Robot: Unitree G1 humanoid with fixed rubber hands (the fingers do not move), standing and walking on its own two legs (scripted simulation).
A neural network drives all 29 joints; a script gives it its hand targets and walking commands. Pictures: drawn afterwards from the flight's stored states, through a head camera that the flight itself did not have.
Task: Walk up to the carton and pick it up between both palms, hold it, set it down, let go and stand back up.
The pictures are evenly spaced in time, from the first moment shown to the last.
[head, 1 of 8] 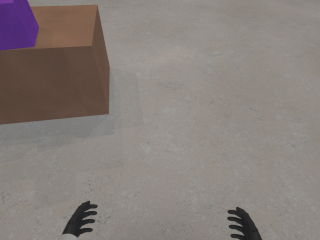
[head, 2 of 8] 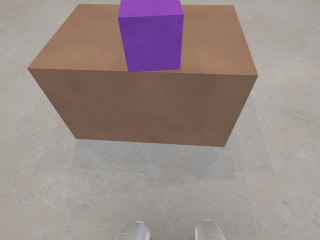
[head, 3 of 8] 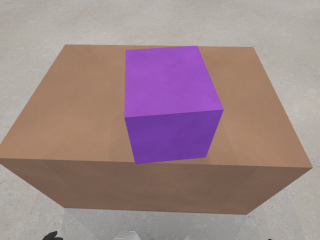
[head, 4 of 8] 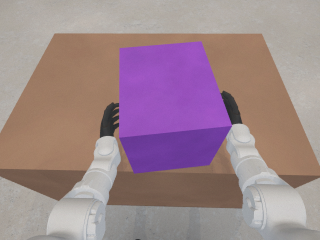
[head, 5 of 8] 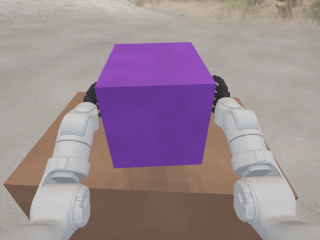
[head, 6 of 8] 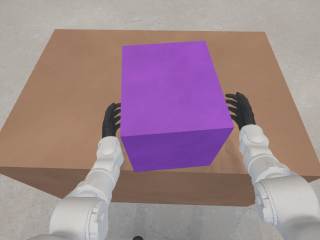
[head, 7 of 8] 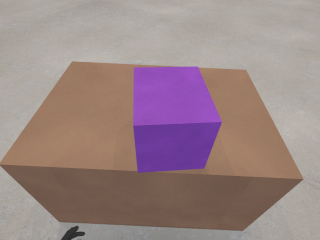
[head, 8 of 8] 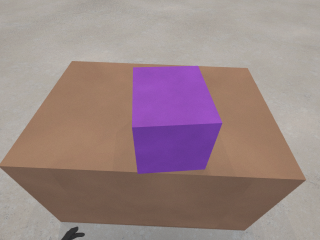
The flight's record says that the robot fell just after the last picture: no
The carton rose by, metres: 0.23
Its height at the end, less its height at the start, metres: +0.00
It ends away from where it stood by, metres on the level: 0.00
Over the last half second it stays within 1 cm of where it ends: yes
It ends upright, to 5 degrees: yes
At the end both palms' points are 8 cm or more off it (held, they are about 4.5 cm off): yes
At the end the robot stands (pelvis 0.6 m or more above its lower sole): yes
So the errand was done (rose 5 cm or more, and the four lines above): yes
